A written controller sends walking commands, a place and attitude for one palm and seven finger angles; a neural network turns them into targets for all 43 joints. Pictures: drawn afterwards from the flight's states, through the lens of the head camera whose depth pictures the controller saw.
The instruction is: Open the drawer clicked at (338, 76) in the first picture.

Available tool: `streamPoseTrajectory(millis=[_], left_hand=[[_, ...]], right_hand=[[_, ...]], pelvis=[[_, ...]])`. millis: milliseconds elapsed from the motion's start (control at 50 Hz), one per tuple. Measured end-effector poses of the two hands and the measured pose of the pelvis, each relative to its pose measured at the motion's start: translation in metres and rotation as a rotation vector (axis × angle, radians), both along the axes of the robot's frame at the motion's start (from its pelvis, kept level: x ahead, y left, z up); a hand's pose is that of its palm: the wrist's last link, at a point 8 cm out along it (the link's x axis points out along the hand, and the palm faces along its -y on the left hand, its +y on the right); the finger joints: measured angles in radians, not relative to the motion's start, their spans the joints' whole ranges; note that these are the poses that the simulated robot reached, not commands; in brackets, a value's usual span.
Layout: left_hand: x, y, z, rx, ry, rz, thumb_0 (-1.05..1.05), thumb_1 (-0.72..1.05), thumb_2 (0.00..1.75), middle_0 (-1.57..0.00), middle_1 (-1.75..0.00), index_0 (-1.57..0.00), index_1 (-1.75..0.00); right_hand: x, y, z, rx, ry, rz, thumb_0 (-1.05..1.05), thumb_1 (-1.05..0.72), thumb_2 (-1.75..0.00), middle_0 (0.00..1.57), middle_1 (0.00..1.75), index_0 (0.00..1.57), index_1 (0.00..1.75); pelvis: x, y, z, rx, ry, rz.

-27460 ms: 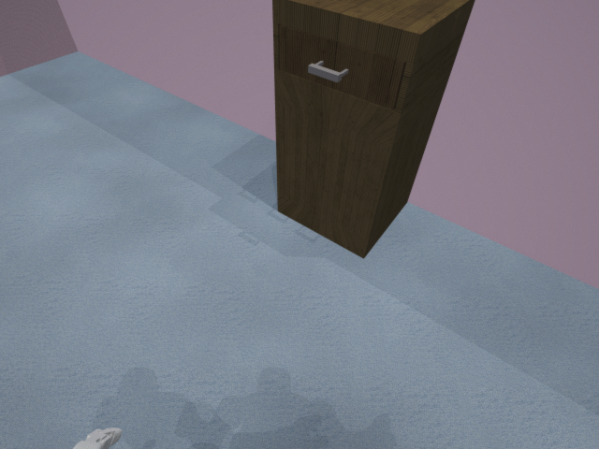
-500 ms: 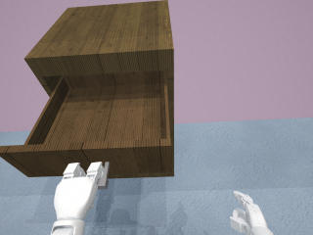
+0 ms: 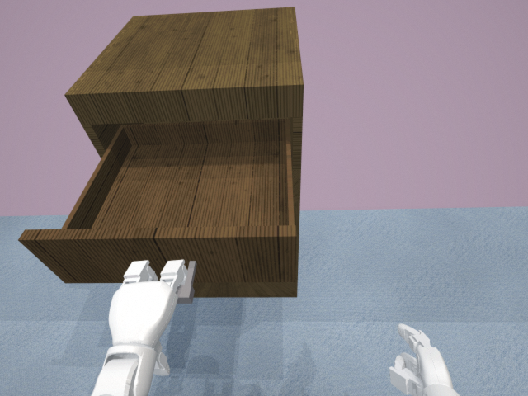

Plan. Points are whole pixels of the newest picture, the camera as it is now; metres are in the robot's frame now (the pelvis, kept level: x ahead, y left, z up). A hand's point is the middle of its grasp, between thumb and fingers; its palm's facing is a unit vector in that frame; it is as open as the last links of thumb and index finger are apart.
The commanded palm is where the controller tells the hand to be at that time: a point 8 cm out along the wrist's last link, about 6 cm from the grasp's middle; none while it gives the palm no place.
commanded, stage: lift the hand off the handle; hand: left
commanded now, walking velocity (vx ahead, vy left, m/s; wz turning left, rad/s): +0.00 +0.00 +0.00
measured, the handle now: (161, 281) +0.28 +0.20 +0.02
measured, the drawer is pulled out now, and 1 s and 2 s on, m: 0.30 0.29 0.23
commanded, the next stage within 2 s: open the thumb to release the handle in 0.60 s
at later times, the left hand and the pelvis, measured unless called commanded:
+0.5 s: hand (159, 314) +0.23 +0.20 +0.01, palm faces -0.04 -0.11 -0.99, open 13.4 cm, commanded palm +0.22 +0.20 +0.10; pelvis -0.01 +0.00 +0.01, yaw +0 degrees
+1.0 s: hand (158, 310) +0.23 +0.20 +0.01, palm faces +0.01 -0.10 -0.99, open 13.1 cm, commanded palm +0.23 +0.21 +0.07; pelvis +0.03 +0.01 +0.00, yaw +1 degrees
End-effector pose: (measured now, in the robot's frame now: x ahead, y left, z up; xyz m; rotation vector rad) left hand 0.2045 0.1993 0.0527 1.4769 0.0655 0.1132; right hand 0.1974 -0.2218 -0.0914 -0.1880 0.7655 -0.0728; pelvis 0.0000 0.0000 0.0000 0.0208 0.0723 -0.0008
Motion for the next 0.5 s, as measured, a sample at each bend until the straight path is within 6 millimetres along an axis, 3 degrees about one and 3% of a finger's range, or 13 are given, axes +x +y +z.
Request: streamPoseTrajectory(millis=[240,500], left_hand=[[0.004,-0.001,-0.001,0.021,-0.009,0.007,0.0,-0.49,0.3,-0.36,-1.28,-0.43,-1.27],[0.006,0.003,0.007,-0.017,0.079,-0.021,0.0,-0.49,0.3,-0.36,-1.2,-0.42,-1.18]], right_hand=[[-0.008,0.016,-0.006,0.02,0.024,0.023,0.01,-0.9,-0.9,0.2,0.3,0.2,0.3],[-0.006,0.018,0.011,0.026,-0.044,0.005,0.01,-0.9,-0.9,0.2,0.3,0.2,0.3]], pelvis=[[-0.009,0.003,-0.001,-0.001,-0.012,0.016],[-0.009,0.005,0.007,-0.002,-0.058,0.003]])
